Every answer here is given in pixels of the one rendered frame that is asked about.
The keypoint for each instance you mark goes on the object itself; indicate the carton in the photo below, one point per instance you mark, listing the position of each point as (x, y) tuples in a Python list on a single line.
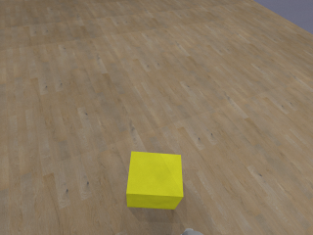
[(155, 181)]

